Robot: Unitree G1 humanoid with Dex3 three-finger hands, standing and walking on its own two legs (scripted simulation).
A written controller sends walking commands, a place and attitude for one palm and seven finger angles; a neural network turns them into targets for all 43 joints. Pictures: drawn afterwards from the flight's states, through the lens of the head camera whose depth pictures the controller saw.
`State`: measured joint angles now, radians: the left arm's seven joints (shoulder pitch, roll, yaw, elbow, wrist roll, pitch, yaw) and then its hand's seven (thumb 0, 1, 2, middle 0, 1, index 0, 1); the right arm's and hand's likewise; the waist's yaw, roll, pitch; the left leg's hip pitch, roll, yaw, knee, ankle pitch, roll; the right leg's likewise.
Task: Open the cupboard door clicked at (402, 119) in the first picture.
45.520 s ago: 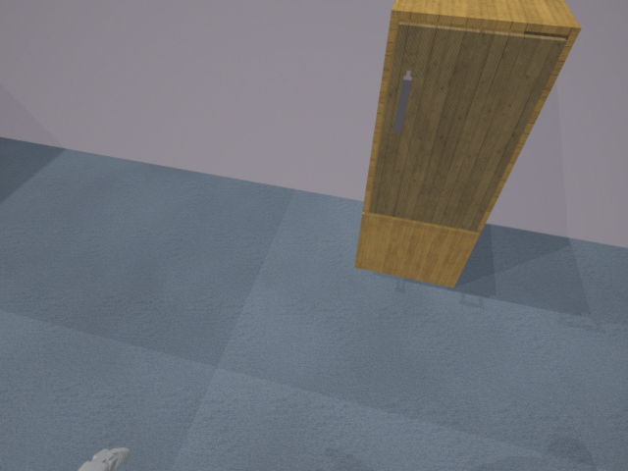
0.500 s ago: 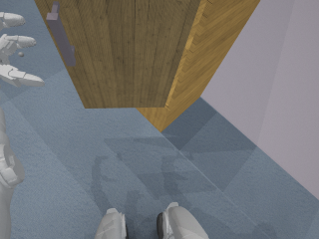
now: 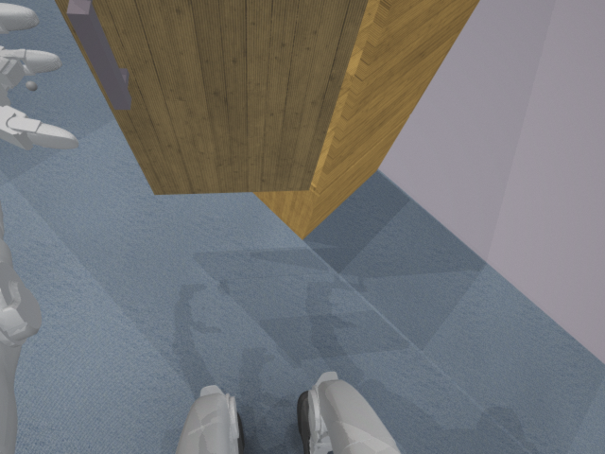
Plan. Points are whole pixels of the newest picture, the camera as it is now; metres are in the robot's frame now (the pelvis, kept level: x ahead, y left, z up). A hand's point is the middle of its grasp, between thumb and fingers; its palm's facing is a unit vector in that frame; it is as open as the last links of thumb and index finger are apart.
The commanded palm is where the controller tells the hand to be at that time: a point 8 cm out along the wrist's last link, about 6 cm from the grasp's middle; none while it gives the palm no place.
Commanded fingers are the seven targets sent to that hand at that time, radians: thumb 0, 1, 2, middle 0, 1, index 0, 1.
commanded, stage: slide the fingers in behind the handle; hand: left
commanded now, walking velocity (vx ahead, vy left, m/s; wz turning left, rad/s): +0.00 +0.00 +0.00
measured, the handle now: (106, 50) +0.60 +0.19 +0.08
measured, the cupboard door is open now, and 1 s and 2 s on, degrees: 50 50 50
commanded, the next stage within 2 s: close the thumb around the handle in 1.52 s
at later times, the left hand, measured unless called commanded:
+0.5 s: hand (64, 85) +0.54 +0.22 +0.08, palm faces -0.02 -1.00 -0.03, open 14.0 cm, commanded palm +0.53 +0.25 +0.07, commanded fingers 0.00 -0.50 0.30 -0.30 -1.20 -0.30 -1.20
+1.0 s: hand (101, 83) +0.55 +0.19 +0.07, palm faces +0.00 -1.00 -0.01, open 13.9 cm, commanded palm +0.53 +0.22 +0.07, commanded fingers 0.00 -0.50 0.30 -0.30 -1.20 -0.30 -1.20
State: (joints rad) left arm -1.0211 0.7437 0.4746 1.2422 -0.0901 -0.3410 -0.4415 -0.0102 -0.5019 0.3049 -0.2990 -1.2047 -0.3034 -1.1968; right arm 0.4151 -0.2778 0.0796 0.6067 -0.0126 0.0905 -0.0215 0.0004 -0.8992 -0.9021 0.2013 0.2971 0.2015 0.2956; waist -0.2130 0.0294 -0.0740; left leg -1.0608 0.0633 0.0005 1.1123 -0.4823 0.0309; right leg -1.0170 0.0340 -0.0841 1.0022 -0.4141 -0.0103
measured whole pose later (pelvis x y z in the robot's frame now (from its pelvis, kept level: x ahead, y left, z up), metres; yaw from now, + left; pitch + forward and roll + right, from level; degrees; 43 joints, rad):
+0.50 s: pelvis +0.00 +0.01 +0.00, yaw +0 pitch +25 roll -5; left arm -1.02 0.67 0.44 1.22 -0.07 -0.35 -0.35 -0.01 -0.50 0.30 -0.30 -1.20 -0.30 -1.20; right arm 0.41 -0.28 0.06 0.61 -0.03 0.08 -0.01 0.00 -0.90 -0.90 0.20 0.30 0.20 0.30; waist -0.22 0.03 -0.08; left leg -1.07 0.06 0.00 1.11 -0.49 0.04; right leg -1.02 0.03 -0.08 1.00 -0.42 0.00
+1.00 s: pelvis +0.01 +0.00 +0.00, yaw +0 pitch +25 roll -4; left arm -1.01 0.58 0.42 1.20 -0.07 -0.36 -0.27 -0.01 -0.50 0.30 -0.30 -1.20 -0.31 -1.21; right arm 0.41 -0.26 0.05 0.61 -0.03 0.08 0.01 0.00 -0.90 -0.90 0.20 0.30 0.20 0.30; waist -0.22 0.04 -0.09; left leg -1.04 0.06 0.00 1.10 -0.50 0.02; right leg -1.01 0.03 -0.08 1.01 -0.44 -0.02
